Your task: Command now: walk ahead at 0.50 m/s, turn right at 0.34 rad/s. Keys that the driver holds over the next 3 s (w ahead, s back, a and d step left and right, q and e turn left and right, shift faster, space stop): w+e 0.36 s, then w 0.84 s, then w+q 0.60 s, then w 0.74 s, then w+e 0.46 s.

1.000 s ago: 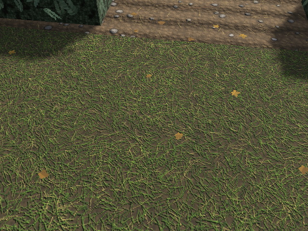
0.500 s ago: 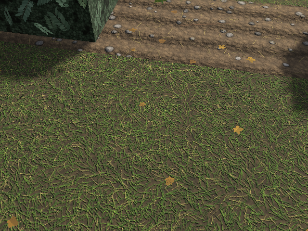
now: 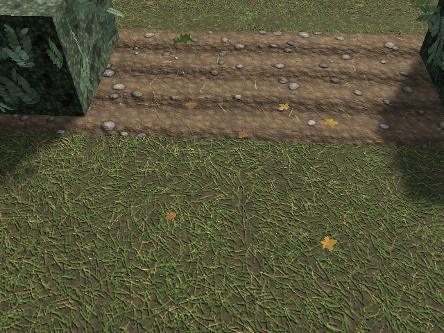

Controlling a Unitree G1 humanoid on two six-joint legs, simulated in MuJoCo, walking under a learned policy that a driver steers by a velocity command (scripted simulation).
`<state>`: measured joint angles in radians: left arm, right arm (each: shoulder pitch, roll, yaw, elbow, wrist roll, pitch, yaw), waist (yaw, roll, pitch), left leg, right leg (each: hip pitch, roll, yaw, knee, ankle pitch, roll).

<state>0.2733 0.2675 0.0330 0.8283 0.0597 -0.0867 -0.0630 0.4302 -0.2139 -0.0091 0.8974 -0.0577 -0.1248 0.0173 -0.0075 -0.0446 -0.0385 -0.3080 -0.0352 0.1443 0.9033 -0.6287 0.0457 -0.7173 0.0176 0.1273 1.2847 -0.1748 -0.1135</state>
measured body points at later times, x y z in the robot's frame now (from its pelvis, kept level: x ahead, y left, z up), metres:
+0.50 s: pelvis +0.30 -0.01 -0.13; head +0.32 -0.02 +0.32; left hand +0.44 +0.22 -0.26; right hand +0.42 -0.29 -0.22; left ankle +0.49 +0.13 -0.82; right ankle +0.26 -0.09 -0.86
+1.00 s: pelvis +0.55 -0.02 -0.12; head +0.59 -0.02 +0.33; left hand +0.83 +0.13 -0.21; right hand +0.46 -0.28 -0.24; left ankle +0.50 +0.09 -0.86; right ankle +0.67 -0.23 -0.82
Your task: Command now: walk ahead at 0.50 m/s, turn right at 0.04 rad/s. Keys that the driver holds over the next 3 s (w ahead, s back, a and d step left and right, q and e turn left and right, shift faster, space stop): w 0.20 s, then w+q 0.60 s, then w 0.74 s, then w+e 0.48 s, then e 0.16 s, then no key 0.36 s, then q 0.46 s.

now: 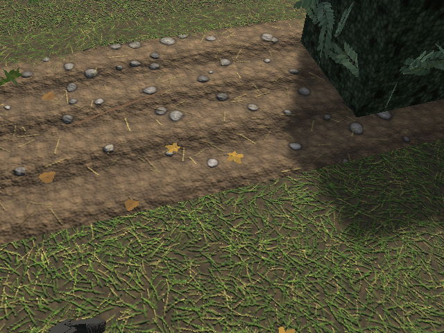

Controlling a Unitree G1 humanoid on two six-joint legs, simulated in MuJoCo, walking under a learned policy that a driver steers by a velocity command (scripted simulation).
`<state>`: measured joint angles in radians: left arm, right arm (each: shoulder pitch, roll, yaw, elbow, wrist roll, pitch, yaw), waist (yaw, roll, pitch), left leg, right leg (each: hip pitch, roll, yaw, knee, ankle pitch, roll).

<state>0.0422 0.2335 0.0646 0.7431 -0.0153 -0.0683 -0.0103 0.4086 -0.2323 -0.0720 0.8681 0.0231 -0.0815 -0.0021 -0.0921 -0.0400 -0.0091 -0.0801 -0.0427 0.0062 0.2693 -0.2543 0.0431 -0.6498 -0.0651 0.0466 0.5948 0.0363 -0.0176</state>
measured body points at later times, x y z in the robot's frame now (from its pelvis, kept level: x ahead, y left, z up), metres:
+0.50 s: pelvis +0.27 -0.04 +0.00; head +0.29 -0.04 +0.45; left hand +0.27 +0.24 -0.13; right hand +0.46 -0.28 -0.11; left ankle +0.44 +0.15 -0.68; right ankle +0.20 -0.14 -0.75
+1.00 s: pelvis +0.54 +0.07 +0.00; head +0.57 +0.09 +0.45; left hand +0.64 +0.38 -0.09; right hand +0.70 -0.17 -0.11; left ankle +0.48 +0.12 -0.75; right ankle +0.77 -0.05 -0.69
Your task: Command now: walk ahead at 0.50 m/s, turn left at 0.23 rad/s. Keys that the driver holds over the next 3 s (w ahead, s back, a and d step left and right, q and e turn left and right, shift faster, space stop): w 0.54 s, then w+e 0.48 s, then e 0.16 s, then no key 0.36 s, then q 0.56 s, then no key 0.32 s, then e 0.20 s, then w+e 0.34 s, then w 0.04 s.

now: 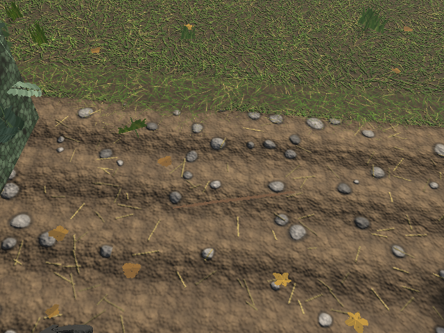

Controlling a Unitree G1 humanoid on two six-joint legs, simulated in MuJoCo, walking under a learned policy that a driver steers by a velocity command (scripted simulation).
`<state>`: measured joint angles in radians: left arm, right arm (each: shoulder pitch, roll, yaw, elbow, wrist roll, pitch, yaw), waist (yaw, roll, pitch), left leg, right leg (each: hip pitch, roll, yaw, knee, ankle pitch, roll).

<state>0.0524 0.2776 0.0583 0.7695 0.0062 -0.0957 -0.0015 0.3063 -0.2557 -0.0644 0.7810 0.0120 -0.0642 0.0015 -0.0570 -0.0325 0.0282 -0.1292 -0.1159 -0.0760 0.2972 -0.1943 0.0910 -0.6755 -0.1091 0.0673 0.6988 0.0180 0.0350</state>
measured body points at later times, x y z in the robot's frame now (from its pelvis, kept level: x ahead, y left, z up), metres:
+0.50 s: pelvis +0.28 -0.06 +0.00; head +0.31 -0.06 +0.45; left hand +0.30 +0.22 -0.12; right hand +0.47 -0.31 -0.10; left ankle +0.41 +0.12 -0.69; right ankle +0.25 -0.15 -0.75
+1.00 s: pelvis +0.54 +0.01 +0.00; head +0.57 +0.00 +0.45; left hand +0.73 +0.26 -0.11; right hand +0.55 -0.28 -0.12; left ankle +0.52 +0.11 -0.75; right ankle +0.63 -0.18 -0.67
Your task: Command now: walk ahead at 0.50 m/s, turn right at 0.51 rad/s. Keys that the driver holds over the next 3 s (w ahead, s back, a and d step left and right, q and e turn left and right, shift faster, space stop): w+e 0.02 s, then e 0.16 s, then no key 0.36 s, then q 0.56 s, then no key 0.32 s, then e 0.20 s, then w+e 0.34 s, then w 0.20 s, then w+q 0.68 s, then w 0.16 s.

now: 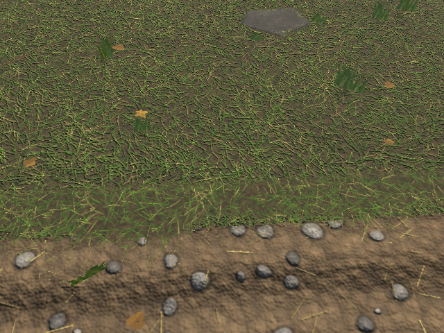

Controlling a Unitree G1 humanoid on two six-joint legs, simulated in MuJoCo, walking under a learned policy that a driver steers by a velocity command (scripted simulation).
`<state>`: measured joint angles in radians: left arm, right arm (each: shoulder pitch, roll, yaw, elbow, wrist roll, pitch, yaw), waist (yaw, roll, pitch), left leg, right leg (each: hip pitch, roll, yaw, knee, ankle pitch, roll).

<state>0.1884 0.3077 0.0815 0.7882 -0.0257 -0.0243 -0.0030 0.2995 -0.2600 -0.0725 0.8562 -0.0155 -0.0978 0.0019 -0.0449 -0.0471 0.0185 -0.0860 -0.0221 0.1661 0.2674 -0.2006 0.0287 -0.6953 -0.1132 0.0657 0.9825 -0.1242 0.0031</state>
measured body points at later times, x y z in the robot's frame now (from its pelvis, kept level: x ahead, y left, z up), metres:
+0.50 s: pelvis +0.17 -0.06 -0.01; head +0.21 -0.08 +0.44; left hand +0.37 +0.18 -0.11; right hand +0.26 -0.36 -0.13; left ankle +0.25 +0.11 -0.69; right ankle +0.23 -0.14 -0.75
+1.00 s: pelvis +0.22 -0.02 -0.01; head +0.26 -0.01 +0.44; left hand +0.35 +0.26 -0.13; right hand +0.36 -0.31 -0.12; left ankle +0.22 +0.10 -0.70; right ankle +0.23 -0.14 -0.75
